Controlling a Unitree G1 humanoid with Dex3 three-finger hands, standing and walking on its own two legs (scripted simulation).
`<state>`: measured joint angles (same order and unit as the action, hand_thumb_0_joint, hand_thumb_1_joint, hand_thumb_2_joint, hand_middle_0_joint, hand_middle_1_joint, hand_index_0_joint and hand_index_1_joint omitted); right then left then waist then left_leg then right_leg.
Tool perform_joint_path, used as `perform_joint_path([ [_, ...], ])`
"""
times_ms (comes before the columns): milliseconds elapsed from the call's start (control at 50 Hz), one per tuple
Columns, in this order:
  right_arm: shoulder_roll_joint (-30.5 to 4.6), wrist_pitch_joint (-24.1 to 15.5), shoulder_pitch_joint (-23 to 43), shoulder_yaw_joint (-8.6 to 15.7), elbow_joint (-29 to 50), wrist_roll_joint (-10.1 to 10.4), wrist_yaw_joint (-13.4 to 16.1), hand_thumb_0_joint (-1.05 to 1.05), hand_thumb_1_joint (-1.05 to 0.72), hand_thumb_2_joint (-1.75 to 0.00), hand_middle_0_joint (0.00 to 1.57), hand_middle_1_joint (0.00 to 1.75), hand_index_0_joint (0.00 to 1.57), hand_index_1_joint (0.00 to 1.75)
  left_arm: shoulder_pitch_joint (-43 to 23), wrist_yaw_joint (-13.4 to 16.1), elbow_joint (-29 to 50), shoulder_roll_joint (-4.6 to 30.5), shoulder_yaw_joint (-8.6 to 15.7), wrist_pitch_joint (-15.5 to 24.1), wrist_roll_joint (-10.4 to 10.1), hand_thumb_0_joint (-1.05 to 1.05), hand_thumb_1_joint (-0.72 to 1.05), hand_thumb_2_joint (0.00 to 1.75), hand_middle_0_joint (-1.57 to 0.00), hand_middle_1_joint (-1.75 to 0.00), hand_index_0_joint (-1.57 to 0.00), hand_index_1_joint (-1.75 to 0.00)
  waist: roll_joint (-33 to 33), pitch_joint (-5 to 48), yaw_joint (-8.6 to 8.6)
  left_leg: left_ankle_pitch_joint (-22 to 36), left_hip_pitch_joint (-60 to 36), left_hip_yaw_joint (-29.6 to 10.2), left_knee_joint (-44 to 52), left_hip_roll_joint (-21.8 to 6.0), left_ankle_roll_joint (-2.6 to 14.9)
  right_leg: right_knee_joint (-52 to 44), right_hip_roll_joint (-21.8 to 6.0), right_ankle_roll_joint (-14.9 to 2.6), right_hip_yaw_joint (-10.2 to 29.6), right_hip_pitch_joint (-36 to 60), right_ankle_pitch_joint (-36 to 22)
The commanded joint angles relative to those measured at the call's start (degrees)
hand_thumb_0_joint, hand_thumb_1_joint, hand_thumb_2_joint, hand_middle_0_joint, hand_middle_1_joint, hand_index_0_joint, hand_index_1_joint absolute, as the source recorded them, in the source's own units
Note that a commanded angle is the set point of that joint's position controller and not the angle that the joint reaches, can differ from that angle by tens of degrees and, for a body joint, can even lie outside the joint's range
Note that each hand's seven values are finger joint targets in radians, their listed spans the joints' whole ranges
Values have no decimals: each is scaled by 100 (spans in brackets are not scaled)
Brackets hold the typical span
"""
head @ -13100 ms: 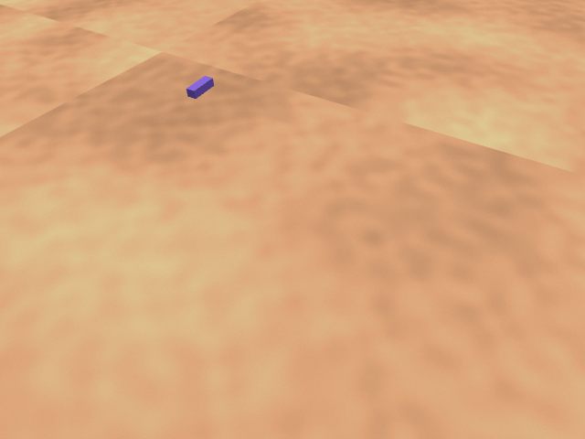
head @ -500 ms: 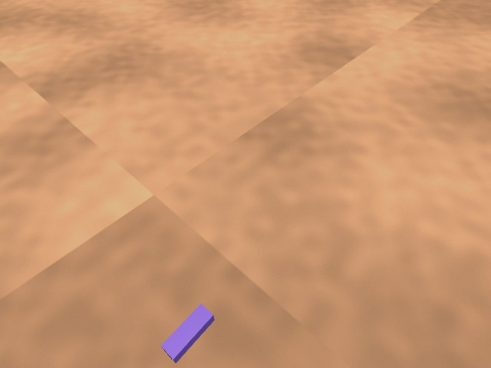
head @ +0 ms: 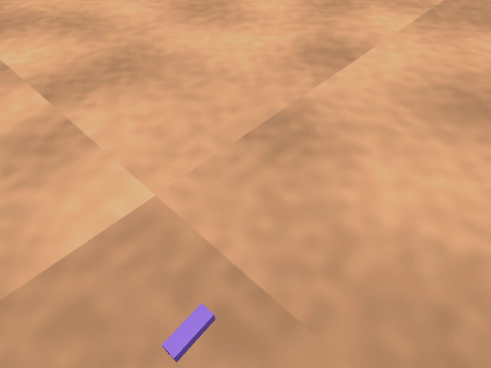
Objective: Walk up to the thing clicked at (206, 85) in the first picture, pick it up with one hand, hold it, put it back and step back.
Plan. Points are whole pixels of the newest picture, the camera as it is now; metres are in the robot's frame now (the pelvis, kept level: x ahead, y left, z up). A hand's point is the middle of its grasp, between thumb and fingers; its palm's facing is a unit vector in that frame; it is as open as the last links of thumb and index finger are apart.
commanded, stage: stand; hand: left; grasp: from above
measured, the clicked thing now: (189, 331) +0.42 +0.24 -0.76
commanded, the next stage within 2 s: rise first in 0.84 s
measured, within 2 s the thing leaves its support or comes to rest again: neither
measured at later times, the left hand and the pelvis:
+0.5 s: hand out of the picture +0.07 +0.26 -0.16, palm faces -0.04 -0.94 -0.35, open 7.4 cm; pelvis +0.00 +0.00 +0.00, yaw +0 degrees
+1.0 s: hand out of the picture +0.09 +0.25 -0.16, palm faces +0.00 -0.94 -0.35, open 7.4 cm; pelvis +0.00 +0.00 +0.00, yaw +0 degrees
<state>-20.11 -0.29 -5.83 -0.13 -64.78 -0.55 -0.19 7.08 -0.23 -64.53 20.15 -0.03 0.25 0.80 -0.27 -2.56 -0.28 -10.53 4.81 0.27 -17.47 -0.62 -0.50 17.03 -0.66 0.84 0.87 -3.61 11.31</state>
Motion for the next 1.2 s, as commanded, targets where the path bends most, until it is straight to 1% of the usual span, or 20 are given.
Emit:
perform_joint_path([
  [0, -1242, -146, 244, 254, 337, 21, 70, 0, -90, -90, 20, 30, 20, 30, -160, 94, 344, 1231, 244, 152, -21, 0, 90, 90, -20, -30, -20, -30, 9, 368, 30, 1044, -152, -467, 210, -704, 172, -252, -686, -183, 419, -175, -1040],
  [180, -1219, -155, 152, 247, 311, 0, 68, 0, -90, -90, 20, 30, 20, 30, -169, 85, 336, 1237, 244, 145, -35, 0, 90, 90, -20, -30, -20, -30, 46, 210, 12, 652, -17, -481, 304, -677, 161, -298, -673, -175, 453, -300, -656],
  [500, -1231, -157, 106, 254, 287, 4, 71, 0, -90, -90, 20, 30, 20, 30, -151, 100, 359, 1231, 215, 153, -29, 0, 90, 90, -20, -30, -20, -30, 2, 374, 19, 1102, -63, -489, 192, -700, 173, -210, -707, -203, 442, -142, -1099],
  [580, -1214, -150, 116, 241, 278, 10, 64, 0, -90, -90, 20, 30, 20, 30, -147, 92, 334, 1239, 210, 151, -52, 0, 90, 90, -20, -30, -20, -30, 26, 277, 24, 950, -9, -511, 251, -686, 148, -203, -688, -202, 432, -179, -894],
  [700, -1210, -163, 91, 241, 292, 15, 70, 0, -90, -90, 20, 30, 20, 30, -160, 98, 357, 1257, 219, 160, -45, 0, 90, 90, -20, -30, -20, -30, 34, 360, 14, 1307, -140, -473, 166, -700, 159, -164, -721, -208, 445, -129, -1303],
  [760, -1237, -162, 117, 253, 307, 10, 82, 0, -90, -90, 20, 30, 20, 30, -167, 98, 356, 1233, 230, 144, -41, 0, 90, 90, -20, -30, -20, -30, -8, 417, 28, 1240, -102, -466, 191, -698, 157, -134, -704, -213, 410, -62, -1188],
  [840, -1240, -160, 135, 257, 336, 24, 82, 0, -90, -90, 20, 30, 20, 30, -129, 107, 361, 1211, 215, 157, -26, 0, 90, 90, -20, -30, -20, -30, 67, 439, 25, 1536, -240, -475, 111, -726, 161, -131, -697, -184, 381, -120, -1462],
  [920, -1228, -161, 131, 239, 323, 17, 86, 0, -94, -93, 20, 31, 20, 31, -149, 107, 360, 1216, 224, 151, -47, 0, 90, 93, -17, -35, -17, -35, -4, 377, 27, 1400, -182, -475, 161, -722, 147, -154, -718, -194, 420, -72, -1351],
  [940, -259, -407, -4, 11, 1923, 394, 179, 0, -92, -91, 20, 30, 20, 30, -2160, 182, 2371, 184, 221, 669, -313, 0, 82, 100, -21, -43, -16, -43, -75, 38, -626, 453, 634, 197, -290, 72, 102, 285, 77, -121, -138, -1402, -826],
  [960, -419, -393, -324, 27, 1589, 397, 235, 0, -90, -90, 20, 30, 20, 30, -2799, 204, 1817, 517, 354, 567, -284, 0, 74, 96, -20, -51, -16, -51, 90, 319, -441, 341, 620, 170, -399, 95, 129, 337, 37, -101, -167, -1135, -673],
  [980, -592, -331, -481, 99, 1523, 373, 267, 0, -89, -90, 20, 30, 20, 30, -1896, 225, 856, 986, 670, 335, -177, 0, 66, 100, -15, -59, -12, -59, 386, 108, -371, 170, 927, 157, -531, 123, 157, 381, 88, -124, -227, -1249, -410],
  [1000, -602, -272, -535, 190, 1706, 358, 244, 0, -88, -90, 20, 30, 20, 30, -1373, 119, 523, 942, 728, 228, -102, 0, 58, 95, -15, -67, -13, -67, 348, 100, -196, 207, 1142, 191, -759, 84, 140, 594, 102, -138, -237, -1387, -368],
  [1020, -625, -284, -583, 296, 1814, 295, 271, 0, -86, -89, 20, 30, 20, 30, -1712, 61, 780, 1180, 802, 237, 52, 0, 50, 94, -10, -75, -10, -75, 226, 565, -197, 351, 1170, 176, -979, 106, 147, 815, 78, -150, -209, -1475, -498],
  [1040, -629, -324, -737, 382, 1895, 270, 303, 0, -84, -88, 20, 30, 20, 30, -1866, 28, 1037, 1540, 1063, 288, 157, 0, 42, 96, -7, -83, -7, -83, 116, 1129, -127, 625, 1063, 142, -1151, 106, 129, 1045, 72, -151, -174, -1395, -793],
  [1060, -617, -344, -761, 455, 2082, 207, 266, 0, -85, -88, 20, 30, 20, 30, -1423, -70, 876, 1524, 1154, 242, 353, 0, 34, 95, -4, -91, -7, -91, -66, 1422, -80, 838, 1193, 143, -1424, 146, 106, 1327, 65, -172, -175, -1412, -973],
  [1080, -568, -328, -930, 509, 2102, 166, 230, 0, -89, -90, 20, 30, 20, 30, -635, -146, 363, 1296, 1134, 135, 571, 0, 26, 97, 0, -99, -4, -98, 31, 1535, 2, 1001, 1447, 109, -1687, 180, 103, 1559, 52, -179, -172, -1473, -1123],
  [1100, -545, -325, -972, 550, 2266, 158, 192, 0, -90, -90, 20, 30, 20, 30, -473, -183, 563, 1246, 1179, 84, 679, 0, 18, 101, 0, -106, -1, -102, 78, 1810, 139, 1143, 1507, 109, -1838, 198, 103, 1726, 63, -180, -180, -1369, -1217],
  [1120, -531, -322, -907, 577, 2454, 175, 173, 0, -89, -89, 20, 30, 20, 30, -331, -161, 973, 1356, 1320, 31, 746, 0, 10, 102, 0, -108, 0, -104, -226, 2080, 320, 1352, 1444, 106, -1843, 210, 60, 1800, 73, -209, -186, -1254, -1284],
  [1140, -493, -316, -846, 574, 2646, 184, 171, 0, -91, -90, 20, 30, 20, 30, -276, -126, 1109, 1244, 1256, -78, 818, 0, 2, 100, 0, -110, -2, -106, -395, 2075, 298, 1316, 1432, 98, -1814, 234, 40, 1795, 77, -215, -182, -1329, -1190],
  [1180, -447, -294, -735, 547, 2890, 221, 130, 0, -88, -89, 20, 30, 20, 30, -614, -46, 1410, 901, 1005, -332, 900, 0, -14, 101, 0, -110, -2, -107, -325, 1637, 167, 966, 1764, 45, -1843, 166, 8, 1816, 125, -213, -238, -1745, -730],
])
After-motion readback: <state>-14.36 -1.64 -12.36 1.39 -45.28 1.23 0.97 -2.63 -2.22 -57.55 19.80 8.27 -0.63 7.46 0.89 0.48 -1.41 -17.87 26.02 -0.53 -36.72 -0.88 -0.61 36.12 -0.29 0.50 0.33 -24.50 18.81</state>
